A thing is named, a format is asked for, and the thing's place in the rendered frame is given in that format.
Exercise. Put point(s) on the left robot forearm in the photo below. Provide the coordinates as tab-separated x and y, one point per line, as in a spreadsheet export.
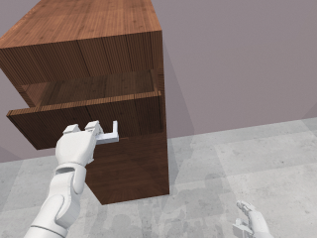
62	207

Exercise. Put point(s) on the left robot hand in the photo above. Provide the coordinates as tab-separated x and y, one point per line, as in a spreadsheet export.
77	146

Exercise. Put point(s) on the handle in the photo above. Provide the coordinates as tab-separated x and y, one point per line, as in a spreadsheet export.
121	140
108	137

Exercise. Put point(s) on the drawer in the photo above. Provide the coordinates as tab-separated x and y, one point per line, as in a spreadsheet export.
130	98

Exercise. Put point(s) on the cabinet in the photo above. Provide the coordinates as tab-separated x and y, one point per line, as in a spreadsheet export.
69	39

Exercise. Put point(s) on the right robot hand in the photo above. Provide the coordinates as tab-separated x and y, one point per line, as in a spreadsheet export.
246	229

